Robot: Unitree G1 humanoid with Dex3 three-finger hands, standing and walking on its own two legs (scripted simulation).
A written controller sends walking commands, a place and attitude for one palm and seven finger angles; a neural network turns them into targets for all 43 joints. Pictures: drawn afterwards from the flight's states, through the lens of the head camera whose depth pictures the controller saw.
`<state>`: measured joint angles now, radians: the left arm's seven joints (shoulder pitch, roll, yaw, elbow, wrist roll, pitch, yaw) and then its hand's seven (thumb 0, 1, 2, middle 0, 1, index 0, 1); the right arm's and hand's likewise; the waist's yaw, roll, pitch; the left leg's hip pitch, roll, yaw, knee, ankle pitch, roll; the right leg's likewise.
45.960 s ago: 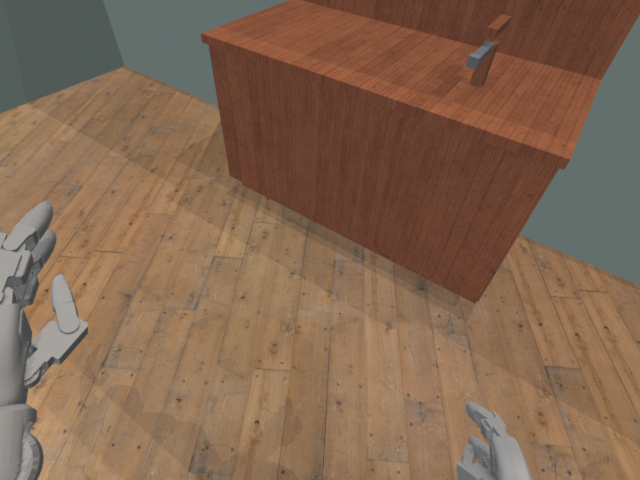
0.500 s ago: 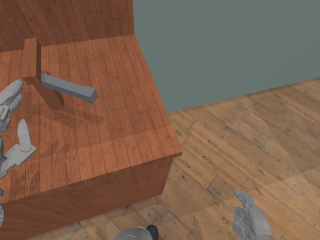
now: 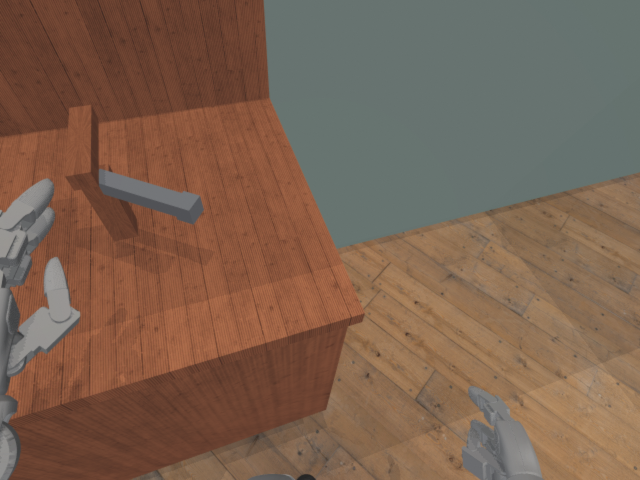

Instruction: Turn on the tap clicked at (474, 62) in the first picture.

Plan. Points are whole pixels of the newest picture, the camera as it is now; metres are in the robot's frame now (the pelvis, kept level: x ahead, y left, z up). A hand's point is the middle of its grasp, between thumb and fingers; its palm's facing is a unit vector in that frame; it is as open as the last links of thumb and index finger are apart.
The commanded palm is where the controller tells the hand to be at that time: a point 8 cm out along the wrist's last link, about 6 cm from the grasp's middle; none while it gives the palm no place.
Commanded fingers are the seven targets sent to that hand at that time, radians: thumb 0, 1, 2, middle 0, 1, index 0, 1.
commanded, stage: turn the palm inward beside the body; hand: left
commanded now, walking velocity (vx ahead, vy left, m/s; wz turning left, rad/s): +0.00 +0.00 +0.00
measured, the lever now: (188, 207) +0.42 +0.22 +0.08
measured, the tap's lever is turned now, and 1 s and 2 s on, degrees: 53 53 53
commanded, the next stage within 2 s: bring the hand home and regain balance in 0.84 s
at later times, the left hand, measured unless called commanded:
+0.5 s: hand (31, 373) +0.17 +0.25 +0.16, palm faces +0.51 -0.81 -0.29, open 7.4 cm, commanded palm +0.13 +0.27 +0.17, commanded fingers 0.00 0.90 0.90 -0.20 -0.30 -0.20 -0.30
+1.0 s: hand out of the picture +0.07 +0.24 +0.15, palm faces +0.53 -0.83 -0.18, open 7.4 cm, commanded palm -0.01 +0.26 +0.18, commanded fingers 0.00 0.90 0.90 -0.20 -0.30 -0.20 -0.30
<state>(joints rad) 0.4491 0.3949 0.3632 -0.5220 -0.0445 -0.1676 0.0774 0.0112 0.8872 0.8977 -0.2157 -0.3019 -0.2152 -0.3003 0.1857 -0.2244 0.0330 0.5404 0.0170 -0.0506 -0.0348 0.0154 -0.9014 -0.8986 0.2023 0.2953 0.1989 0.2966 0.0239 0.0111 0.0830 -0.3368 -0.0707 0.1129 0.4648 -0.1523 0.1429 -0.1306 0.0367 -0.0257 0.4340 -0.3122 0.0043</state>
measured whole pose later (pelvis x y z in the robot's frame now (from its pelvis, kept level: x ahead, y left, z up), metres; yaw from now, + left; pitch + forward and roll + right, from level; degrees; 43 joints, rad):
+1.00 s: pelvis -0.17 -0.05 -0.07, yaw +5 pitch -11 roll -4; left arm -0.05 0.39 0.28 -0.25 -0.11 0.23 0.13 0.01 0.89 0.90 -0.21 -0.30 -0.21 -0.30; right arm 0.06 -0.27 0.08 0.65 0.05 0.03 -0.07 0.02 -0.90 -0.90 0.20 0.30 0.20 0.30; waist 0.06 0.08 0.06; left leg -0.62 -0.07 -0.01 1.01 -0.42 0.03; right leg -0.44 0.06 -0.16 0.94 -0.36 -0.08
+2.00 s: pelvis -0.50 -0.08 -0.04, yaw +8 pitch -5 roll +3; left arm 0.29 0.39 0.39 -0.47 -0.06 -0.20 0.08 0.01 0.89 0.90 -0.21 -0.30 -0.21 -0.30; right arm 0.18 -0.16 0.01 0.58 0.02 -0.14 -0.01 0.01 -0.90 -0.90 0.20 0.30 0.20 0.30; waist -0.01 0.03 0.08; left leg -0.33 0.02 -0.06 0.96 -0.43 0.00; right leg -0.38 0.03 -0.03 0.86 -0.43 -0.06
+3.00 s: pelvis -0.81 -0.12 -0.02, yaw +8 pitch -3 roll +2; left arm 0.38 0.38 0.39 -0.41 -0.06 -0.15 0.10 0.01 0.89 0.90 -0.21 -0.30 -0.21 -0.30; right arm 0.16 -0.17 0.01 0.62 0.03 -0.08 -0.01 0.01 -0.90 -0.90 0.20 0.30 0.20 0.30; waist -0.01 0.04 0.05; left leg -0.26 0.01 0.04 0.70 -0.37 -0.02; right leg -0.43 0.04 0.02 1.03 -0.33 -0.01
